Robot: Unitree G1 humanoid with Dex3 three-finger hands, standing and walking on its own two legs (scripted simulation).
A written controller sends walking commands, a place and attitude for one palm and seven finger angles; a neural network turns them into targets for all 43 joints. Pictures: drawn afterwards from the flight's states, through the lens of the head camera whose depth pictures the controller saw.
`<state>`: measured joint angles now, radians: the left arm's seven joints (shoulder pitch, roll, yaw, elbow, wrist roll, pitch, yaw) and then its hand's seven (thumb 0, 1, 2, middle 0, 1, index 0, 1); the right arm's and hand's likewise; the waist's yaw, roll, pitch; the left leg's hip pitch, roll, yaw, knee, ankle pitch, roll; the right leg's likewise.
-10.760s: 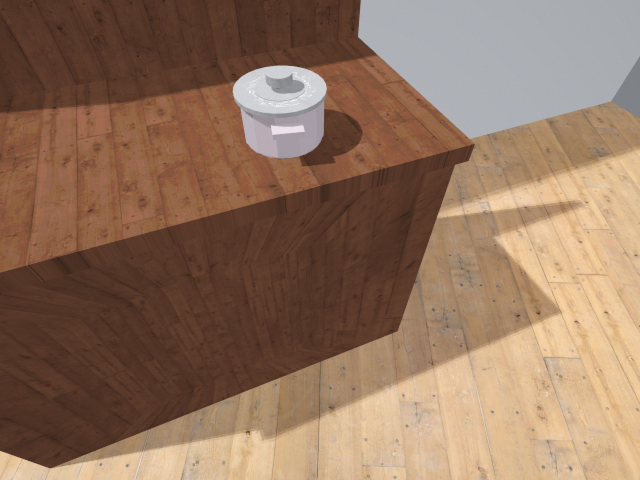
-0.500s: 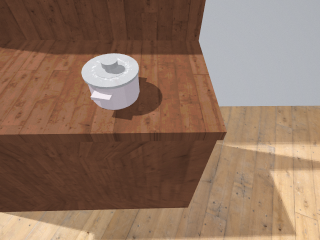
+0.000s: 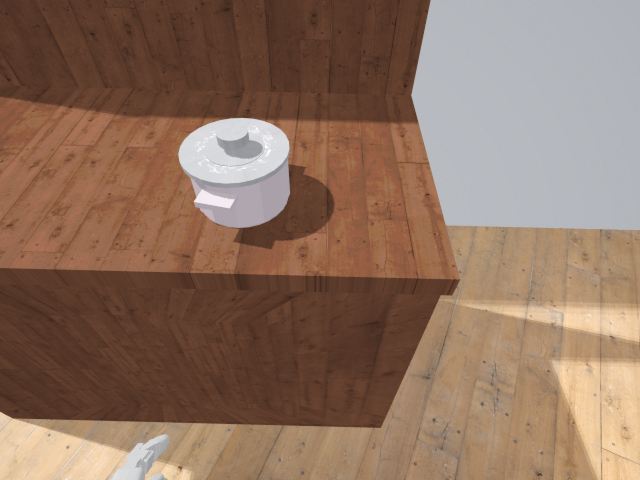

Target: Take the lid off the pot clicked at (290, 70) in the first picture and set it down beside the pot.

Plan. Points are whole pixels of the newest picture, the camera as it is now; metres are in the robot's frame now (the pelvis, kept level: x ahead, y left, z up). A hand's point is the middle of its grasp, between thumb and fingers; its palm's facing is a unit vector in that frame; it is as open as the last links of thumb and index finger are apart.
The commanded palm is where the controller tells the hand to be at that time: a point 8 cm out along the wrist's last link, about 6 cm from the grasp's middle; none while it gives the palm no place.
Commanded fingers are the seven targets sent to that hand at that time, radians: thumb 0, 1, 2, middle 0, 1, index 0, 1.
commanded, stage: lift the closed hand beside the body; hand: left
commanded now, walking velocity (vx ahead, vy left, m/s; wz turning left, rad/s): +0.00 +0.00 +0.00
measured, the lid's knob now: (232, 136) +0.52 +0.18 +0.16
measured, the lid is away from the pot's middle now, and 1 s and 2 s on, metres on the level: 0.00 0.00 0.00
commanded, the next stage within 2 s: raise the hand higher, near the body in 0.50 s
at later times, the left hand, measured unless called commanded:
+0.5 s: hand out of the picture +0.11 +0.21 +0.05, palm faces +0.31 -0.89 -0.35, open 3.1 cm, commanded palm +0.06 +0.25 +0.10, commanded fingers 0.00 0.90 0.90 -1.30 -1.50 -1.30 -1.50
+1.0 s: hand (71, 433) +0.13 +0.22 +0.13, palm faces +0.32 -0.84 -0.44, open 3.1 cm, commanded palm +0.08 +0.25 +0.16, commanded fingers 0.00 0.90 0.90 -1.30 -1.50 -1.30 -1.50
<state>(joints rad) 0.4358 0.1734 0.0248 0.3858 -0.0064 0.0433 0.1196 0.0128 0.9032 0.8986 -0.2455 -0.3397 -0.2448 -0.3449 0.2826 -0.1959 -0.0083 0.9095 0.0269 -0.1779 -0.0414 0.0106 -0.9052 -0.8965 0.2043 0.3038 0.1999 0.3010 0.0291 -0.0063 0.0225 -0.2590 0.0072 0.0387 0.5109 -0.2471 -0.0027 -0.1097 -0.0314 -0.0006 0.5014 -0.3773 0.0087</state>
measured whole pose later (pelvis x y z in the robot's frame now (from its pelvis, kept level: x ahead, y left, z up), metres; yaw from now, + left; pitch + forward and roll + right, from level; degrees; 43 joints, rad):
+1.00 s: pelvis -0.02 -0.01 +0.01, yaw +0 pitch -5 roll +0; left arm 0.68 0.32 0.25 -0.48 -0.03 -0.10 0.05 0.01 0.89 0.90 -1.30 -1.49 -1.30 -1.50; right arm 0.17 -0.21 0.00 0.62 -0.01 -0.17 -0.09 0.02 -0.90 -0.90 0.21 0.30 0.20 0.30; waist 0.08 0.05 0.03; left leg -0.15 0.04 0.03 0.41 -0.18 -0.02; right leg 0.03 0.00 -0.01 0.35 -0.29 0.00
